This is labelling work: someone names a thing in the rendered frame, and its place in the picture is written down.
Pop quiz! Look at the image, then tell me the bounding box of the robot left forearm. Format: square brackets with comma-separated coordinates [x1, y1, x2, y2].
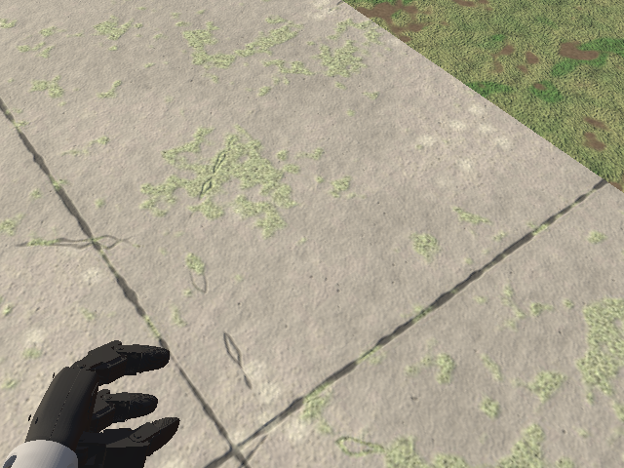
[1, 440, 78, 468]

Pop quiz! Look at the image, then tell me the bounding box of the left robot hand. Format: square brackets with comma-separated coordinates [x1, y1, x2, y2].
[25, 340, 180, 468]

